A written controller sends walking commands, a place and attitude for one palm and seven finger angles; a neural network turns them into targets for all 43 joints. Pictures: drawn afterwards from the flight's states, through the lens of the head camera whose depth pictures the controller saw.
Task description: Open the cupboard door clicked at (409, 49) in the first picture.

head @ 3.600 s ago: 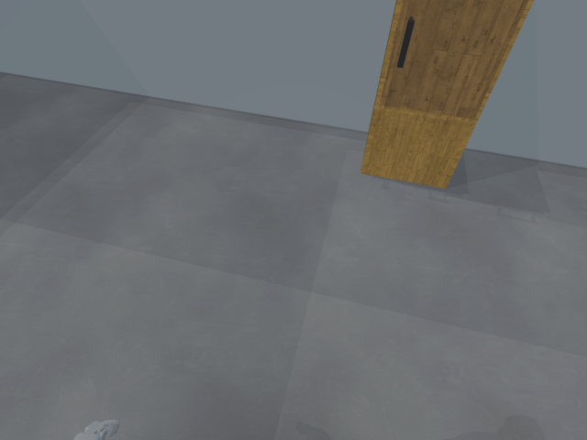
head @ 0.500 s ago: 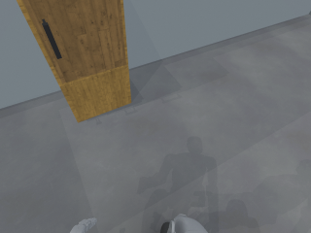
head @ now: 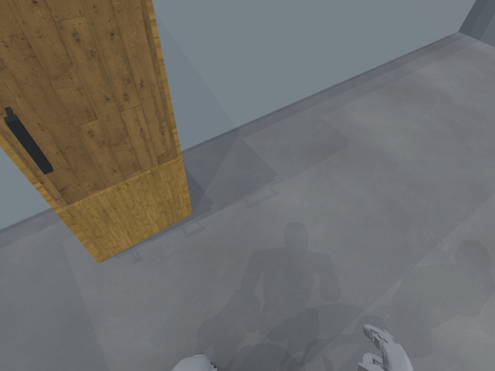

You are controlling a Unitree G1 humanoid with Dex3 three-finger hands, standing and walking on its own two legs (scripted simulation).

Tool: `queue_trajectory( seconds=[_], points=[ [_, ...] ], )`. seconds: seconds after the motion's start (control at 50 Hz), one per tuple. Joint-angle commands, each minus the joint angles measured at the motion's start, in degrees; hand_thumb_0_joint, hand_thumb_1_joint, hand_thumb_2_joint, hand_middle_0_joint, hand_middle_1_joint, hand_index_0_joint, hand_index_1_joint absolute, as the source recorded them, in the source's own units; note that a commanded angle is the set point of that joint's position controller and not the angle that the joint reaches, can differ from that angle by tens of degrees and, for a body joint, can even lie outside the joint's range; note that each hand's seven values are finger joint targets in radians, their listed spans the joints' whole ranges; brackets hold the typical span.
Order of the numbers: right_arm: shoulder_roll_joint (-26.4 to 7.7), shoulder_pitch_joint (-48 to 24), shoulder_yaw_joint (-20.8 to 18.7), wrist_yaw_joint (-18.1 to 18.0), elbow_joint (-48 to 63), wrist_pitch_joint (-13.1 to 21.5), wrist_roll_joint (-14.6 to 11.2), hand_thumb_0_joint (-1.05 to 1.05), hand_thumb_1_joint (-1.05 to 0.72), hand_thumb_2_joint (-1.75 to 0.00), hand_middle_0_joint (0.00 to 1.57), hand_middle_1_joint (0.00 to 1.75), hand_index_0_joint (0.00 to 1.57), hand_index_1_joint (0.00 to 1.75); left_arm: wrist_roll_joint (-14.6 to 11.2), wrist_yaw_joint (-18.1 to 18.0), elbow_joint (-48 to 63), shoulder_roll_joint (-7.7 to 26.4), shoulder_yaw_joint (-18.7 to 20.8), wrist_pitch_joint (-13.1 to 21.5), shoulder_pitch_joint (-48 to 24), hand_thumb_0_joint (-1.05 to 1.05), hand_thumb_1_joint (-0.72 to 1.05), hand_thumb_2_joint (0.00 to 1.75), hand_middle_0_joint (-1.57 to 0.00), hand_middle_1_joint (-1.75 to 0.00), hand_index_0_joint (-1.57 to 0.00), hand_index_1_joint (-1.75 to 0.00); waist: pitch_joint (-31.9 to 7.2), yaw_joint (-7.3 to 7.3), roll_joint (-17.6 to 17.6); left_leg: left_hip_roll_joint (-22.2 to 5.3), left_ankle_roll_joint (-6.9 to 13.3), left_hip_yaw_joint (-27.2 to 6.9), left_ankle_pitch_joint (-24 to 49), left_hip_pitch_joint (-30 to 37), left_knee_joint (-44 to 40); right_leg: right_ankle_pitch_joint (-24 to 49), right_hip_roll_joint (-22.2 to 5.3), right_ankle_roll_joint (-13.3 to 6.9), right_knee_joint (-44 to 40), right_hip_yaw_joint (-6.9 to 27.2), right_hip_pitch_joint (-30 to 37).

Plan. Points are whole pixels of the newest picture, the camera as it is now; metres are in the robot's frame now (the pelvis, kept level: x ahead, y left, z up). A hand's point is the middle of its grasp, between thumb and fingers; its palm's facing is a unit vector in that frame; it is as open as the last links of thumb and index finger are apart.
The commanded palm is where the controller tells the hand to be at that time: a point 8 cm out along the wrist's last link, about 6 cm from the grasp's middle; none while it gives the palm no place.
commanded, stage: walk to a spot facing it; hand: left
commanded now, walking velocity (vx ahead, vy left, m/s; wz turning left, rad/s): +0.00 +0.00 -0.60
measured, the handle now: (29, 141) +0.53 +0.61 -0.04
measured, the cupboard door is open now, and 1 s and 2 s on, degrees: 0 0 0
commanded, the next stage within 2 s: turn to face it in 0.12 s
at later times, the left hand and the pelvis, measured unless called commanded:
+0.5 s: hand (194, 310) +0.23 +0.14 -0.13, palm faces -0.16 -0.96 -0.24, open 7.4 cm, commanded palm none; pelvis +0.09 -0.02 +0.01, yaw -7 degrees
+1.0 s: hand out of the picture +0.11 +0.24 -0.15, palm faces +0.22 -0.94 -0.26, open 7.4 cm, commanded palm none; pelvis +0.07 +0.01 +0.02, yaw +9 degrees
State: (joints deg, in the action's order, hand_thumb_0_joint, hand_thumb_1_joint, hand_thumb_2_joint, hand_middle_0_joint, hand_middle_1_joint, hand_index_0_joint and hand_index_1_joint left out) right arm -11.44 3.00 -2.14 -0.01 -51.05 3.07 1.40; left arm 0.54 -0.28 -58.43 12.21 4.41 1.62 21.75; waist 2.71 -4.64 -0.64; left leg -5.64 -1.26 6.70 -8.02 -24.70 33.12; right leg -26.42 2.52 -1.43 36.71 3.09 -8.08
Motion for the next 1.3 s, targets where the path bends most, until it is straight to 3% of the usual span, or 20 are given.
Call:
queue_trajectory(
  seconds=[0.0, 0.06, 0.12, 0.24, 0.32, 0.36, 0.4, 0.42, 0.5, 0.68, 0.7, 0.72, 0.74, 0.76, 0.88, 1.08, 1.18, 1.22, 1.24, 1.28],
  points=[
    [-14.3, 20.9, -2.7, -1.0, -1.0, -0.4, -0.2, 0.00, -0.90, -0.90, 0.20, 0.30, 0.20, 0.30, -0.5, -0.2, 6.1, 6.3, 1.2, 0.8, -0.9, 0.00, 0.90, 0.90, -0.20, -0.30, -0.20, -0.30, -14.7, 9.31, 9.9, -27.4, 12.4, -20.4, 35.5, 33.2, -8.1, -9.5, -3.6, 2.1, 40.8, -0.6, -25.1],
    [-7.9, 9.4, -1.0, -1.3, 1.2, -0.2, 0.0, 0.00, -0.90, -0.90, 0.20, 0.30, 0.20, 0.30, 0.6, 1.2, 6.2, 4.4, 1.6, -1.4, -4.2, 0.00, 0.90, 0.90, -0.20, -0.30, -0.20, -0.30, -2.2, 4.88, 11.9, -19.1, 6.9, -8.2, 19.1, 14.4, -14.3, -0.1, -7.2, 3.9, 39.9, -2.9, -24.3],
    [-7.2, 6.2, -1.3, -1.4, 1.2, -0.7, -0.1, 0.00, -0.90, -0.90, 0.20, 0.30, 0.20, 0.30, 0.4, 1.9, 6.5, 2.6, 1.7, -3.6, -2.1, 0.00, 0.90, 0.90, -0.20, -0.30, -0.20, -0.30, -1.6, 2.51, 13.6, -15.7, 5.8, 1.3, 10.6, 8.3, -15.4, 3.8, -7.9, 4.3, 33.6, -5.8, -20.2],
    [-8.1, 9.9, -2.8, -1.0, -0.3, -1.6, 0.5, 0.00, -0.90, -0.90, 0.20, 0.30, 0.20, 0.30, 0.9, 1.4, 8.8, 0.2, 1.0, -3.8, -8.2, 0.00, 0.90, 0.90, -0.20, -0.30, -0.20, -0.30, -0.6, 5.41, 11.4, -15.9, 8.0, 2.4, 5.0, 9.5, -16.3, 7.0, -8.1, 4.8, 13.2, -8.4, -16.9],
    [-7.3, 11.6, -2.2, -0.5, -2.9, -2.0, 0.3, 0.00, -0.90, -0.90, 0.20, 0.30, 0.20, 0.30, 1.1, 0.1, 5.6, 0.2, -0.4, -1.4, -3.9, 0.00, 0.90, 0.90, -0.20, -0.30, -0.20, -0.30, -5.6, 3.57, 6.8, -11.4, 5.2, 2.1, 6.6, 10.1, -6.6, 17.4, -5.1, 3.9, -7.6, -10.8, -2.9],
    [-1.0, 14.9, -0.5, 0.0, -3.5, -2.0, -0.7, 0.00, -0.90, -0.90, 0.20, 0.30, 0.20, 0.30, 1.6, -1.0, 4.0, 8.4, -0.1, 0.8, -3.2, 0.00, 0.90, 0.90, -0.20, -0.30, -0.20, -0.30, -10.1, 3.74, -12.4, -3.8, -0.8, 4.9, -16.4, 1.8, 3.6, 34.8, -21.2, 0.2, -15.5, 4.5, 7.6],
    [-0.6, 12.8, -0.4, -0.3, -2.6, -3.8, -0.9, 0.00, -0.90, -0.90, 0.20, 0.30, 0.20, 0.30, 1.1, -1.2, 4.2, 10.2, -0.2, 0.1, -3.8, 0.00, 0.90, 0.90, -0.20, -0.30, -0.20, -0.30, -8.5, 2.51, -9.5, -1.0, -0.8, -1.5, -28.0, 2.4, 15.7, 41.4, -26.6, -6.9, -16.9, 3.6, 1.2],
    [-1.6, 12.5, -0.7, -0.4, -3.2, -4.7, -0.8, 0.00, -0.90, -0.90, 0.20, 0.30, 0.20, 0.30, 0.9, -1.4, 4.1, 10.0, 0.4, 0.1, -5.9, 0.00, 0.90, 0.90, -0.20, -0.30, -0.20, -0.30, -7.3, 2.83, -15.5, -1.3, -0.9, -2.1, -26.5, -0.1, 20.6, 41.7, -25.4, -6.9, -17.4, 3.2, 0.3],
    [-3.0, 15.2, -1.5, -0.1, -5.5, -5.4, -0.8, 0.00, -0.90, -0.90, 0.20, 0.30, 0.20, 0.30, 0.8, -2.2, 5.5, 7.6, -0.1, -0.6, -11.4, 0.00, 0.90, 0.90, -0.20, -0.30, -0.20, -0.30, -3.7, 4.92, -8.5, -0.1, -2.1, -3.3, -19.7, -3.0, 28.9, 42.7, -23.5, -5.9, -15.7, -5.8, -0.1],
    [-2.2, 16.9, -2.3, 0.7, -3.0, -5.0, -0.3, 0.00, -0.90, -0.90, 0.20, 0.30, 0.20, 0.30, 0.5, -2.1, 6.2, 7.8, 1.3, -2.2, -12.3, 0.00, 0.90, 0.90, -0.20, -0.30, -0.20, -0.30, -4.5, 5.90, -5.0, 1.0, -1.6, 1.6, -8.1, 8.7, 1.7, 22.7, -23.2, -1.9, -7.7, -12.7, -5.2],
    [-4.3, 19.8, -2.9, 0.8, -3.5, -4.6, -0.2, 0.00, -0.90, -0.90, 0.20, 0.30, 0.20, 0.30, 0.0, -1.9, 7.0, 6.5, 1.2, -2.7, -12.8, 0.00, 0.90, 0.90, -0.20, -0.30, -0.20, -0.30, -5.0, 7.68, 2.4, -1.0, -0.5, -2.6, -2.4, 12.8, -6.0, 15.2, -20.4, 0.6, -0.8, -14.6, -9.6],
    [-10.1, 21.5, -4.1, 0.5, -2.9, -4.1, 0.2, 0.00, -0.90, -0.90, 0.20, 0.30, 0.20, 0.30, -0.4, -1.5, 9.1, 2.8, 0.9, -3.2, -12.5, 0.00, 0.90, 0.90, -0.20, -0.30, -0.20, -0.30, -4.3, 8.39, 20.3, -13.5, 5.3, -22.6, 9.1, 15.8, -13.4, -2.3, -12.4, 5.5, 11.4, -16.5, -21.6],
    [-13.2, 23.0, -4.9, -0.1, -3.0, -4.2, 0.6, 0.00, -0.90, -0.90, 0.20, 0.30, 0.20, 0.30, 0.1, -1.4, 11.5, 2.2, 0.3, -3.5, -17.7, 0.00, 0.90, 0.90, -0.20, -0.30, -0.20, -0.30, -2.7, 10.63, 21.0, -20.3, 11.9, -31.0, 13.8, 13.8, -17.6, -12.0, -8.6, 6.1, 23.8, -11.3, -25.9],
    [-13.4, 21.4, -4.9, -0.2, -2.6, -4.1, 0.7, 0.00, -0.90, -0.90, 0.20, 0.30, 0.20, 0.30, 0.2, -1.0, 12.1, 2.8, 0.7, -3.5, -18.3, 0.00, 0.90, 0.90, -0.20, -0.30, -0.20, -0.30, -3.6, 9.14, 13.4, -19.7, 13.1, -28.2, 5.4, 11.3, -17.7, -7.3, -9.7, 4.9, 28.7, -6.6, -24.4],
    [-10.1, 12.1, -3.7, -1.2, 0.5, -2.9, -0.1, 0.00, -0.90, -0.90, 0.20, 0.30, 0.20, 0.30, 0.4, -0.4, 7.9, 4.1, 1.5, -3.4, -14.0, 0.00, 0.90, 0.90, -0.20, -0.30, -0.20, -0.30, -6.0, 5.97, 5.5, -9.0, 9.2, -19.3, 9.8, 16.2, -15.3, 5.8, -8.7, 6.6, 29.2, -3.6, -25.5],
    [-12.8, 12.6, -4.8, -0.5, 0.9, -4.2, 0.1, 0.00, -0.90, -0.90, 0.20, 0.30, 0.20, 0.30, 0.0, -1.1, 10.5, 5.4, 1.0, -3.5, -15.8, 0.00, 0.90, 0.90, -0.20, -0.30, -0.20, -0.30, -6.2, 7.84, 10.5, -7.2, 11.3, -27.4, 8.1, 17.8, -14.4, 0.8, -5.5, 6.6, 13.6, -2.6, -20.0],
    [-13.6, 7.4, -5.3, 0.1, 3.1, -5.1, 0.0, 0.00, -0.90, -0.90, 0.20, 0.30, 0.20, 0.30, -0.5, -1.4, 9.8, 6.1, 0.9, -3.0, -9.4, 0.00, 0.90, 0.90, -0.20, -0.30, -0.20, -0.30, -6.7, 4.83, 10.4, -3.9, 9.0, -28.9, 5.2, 8.7, -12.0, 5.3, -3.1, 5.1, -2.8, -3.8, -6.0],
    [-9.8, 6.4, -5.0, 0.6, 4.4, -5.6, -0.7, 0.00, -0.90, -0.90, 0.20, 0.30, 0.20, 0.30, 0.2, -2.0, 9.3, 10.3, 2.0, -2.3, -4.4, 0.00, 0.90, 0.90, -0.20, -0.30, -0.20, -0.30, -6.8, 2.12, -1.3, 3.3, 3.1, -22.8, -9.7, -6.2, -1.3, 6.1, -12.2, 1.9, -20.7, 3.9, 8.6],
    [-6.3, 6.5, -4.4, 0.5, 6.1, -5.5, -0.7, 0.00, -0.90, -0.90, 0.20, 0.30, 0.20, 0.30, 1.2, -2.2, 10.7, 15.9, 2.7, -2.0, -5.6, 0.00, 0.90, 0.90, -0.20, -0.30, -0.20, -0.30, -4.1, 1.93, -19.3, 11.7, -1.9, -10.0, -22.4, -15.9, 15.5, 1.4, -28.7, -4.7, -26.7, 21.9, 7.6],
    [-10.3, 5.7, -5.3, 1.0, 5.2, -6.2, 0.2, 0.00, -0.90, -0.90, 0.20, 0.30, 0.20, 0.30, 0.5, -2.6, 12.9, 12.0, 1.6, -1.9, -13.4, 0.00, 0.90, 0.90, -0.20, -0.30, -0.20, -0.30, -0.6, 5.22, -11.0, 6.4, -0.6, -13.5, -19.7, -10.5, 30.2, 4.3, -27.5, -5.9, -26.3, 13.9, -7.3]
  ],
)
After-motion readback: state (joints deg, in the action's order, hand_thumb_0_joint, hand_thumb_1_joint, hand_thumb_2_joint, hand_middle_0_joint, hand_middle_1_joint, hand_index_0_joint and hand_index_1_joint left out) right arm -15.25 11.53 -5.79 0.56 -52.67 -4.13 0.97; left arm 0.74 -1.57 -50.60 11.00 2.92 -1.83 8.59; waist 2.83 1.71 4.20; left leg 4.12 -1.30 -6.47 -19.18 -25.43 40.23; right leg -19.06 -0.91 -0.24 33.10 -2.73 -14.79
